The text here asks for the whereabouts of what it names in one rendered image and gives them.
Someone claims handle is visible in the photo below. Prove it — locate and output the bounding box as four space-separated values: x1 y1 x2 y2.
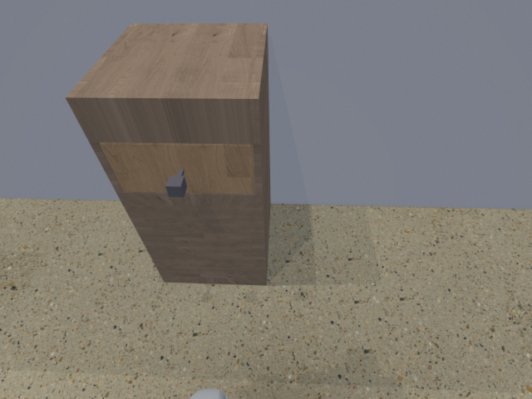
165 169 187 197

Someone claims drawer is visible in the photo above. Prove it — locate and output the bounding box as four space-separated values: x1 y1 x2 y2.
100 142 255 195

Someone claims cabinet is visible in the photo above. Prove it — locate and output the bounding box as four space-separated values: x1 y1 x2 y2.
66 23 271 286

